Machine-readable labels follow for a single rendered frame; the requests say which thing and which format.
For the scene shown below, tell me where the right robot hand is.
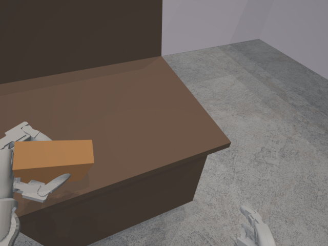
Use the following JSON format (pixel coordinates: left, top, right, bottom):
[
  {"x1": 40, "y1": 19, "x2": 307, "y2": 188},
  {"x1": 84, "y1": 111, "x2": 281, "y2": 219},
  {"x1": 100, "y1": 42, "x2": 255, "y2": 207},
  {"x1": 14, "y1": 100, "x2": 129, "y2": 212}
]
[{"x1": 237, "y1": 205, "x2": 277, "y2": 246}]

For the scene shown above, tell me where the robot left forearm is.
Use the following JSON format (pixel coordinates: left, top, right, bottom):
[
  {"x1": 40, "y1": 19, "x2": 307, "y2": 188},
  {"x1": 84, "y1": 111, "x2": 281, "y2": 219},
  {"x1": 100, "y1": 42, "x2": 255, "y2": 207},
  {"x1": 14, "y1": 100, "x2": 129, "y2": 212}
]
[{"x1": 0, "y1": 198, "x2": 21, "y2": 246}]

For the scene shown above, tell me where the left robot hand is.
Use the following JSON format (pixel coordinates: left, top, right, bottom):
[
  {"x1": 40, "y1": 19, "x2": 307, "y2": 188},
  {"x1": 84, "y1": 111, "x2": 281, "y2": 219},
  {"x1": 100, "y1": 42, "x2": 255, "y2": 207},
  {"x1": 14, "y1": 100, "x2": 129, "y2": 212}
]
[{"x1": 0, "y1": 122, "x2": 71, "y2": 203}]

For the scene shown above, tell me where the table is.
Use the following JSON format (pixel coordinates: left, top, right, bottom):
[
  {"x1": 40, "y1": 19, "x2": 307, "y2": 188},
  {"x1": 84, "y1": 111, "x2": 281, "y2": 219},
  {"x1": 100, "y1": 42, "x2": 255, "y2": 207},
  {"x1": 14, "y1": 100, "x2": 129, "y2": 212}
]
[{"x1": 0, "y1": 0, "x2": 231, "y2": 246}]

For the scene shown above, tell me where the sponge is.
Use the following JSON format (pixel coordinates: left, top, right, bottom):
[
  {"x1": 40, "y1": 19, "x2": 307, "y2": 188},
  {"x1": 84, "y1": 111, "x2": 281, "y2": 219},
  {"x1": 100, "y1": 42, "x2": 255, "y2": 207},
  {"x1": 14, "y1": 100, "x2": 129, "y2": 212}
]
[{"x1": 12, "y1": 140, "x2": 94, "y2": 184}]

